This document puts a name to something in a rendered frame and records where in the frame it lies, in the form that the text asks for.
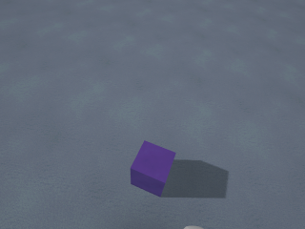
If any carton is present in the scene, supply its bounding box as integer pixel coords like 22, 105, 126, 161
130, 140, 176, 197

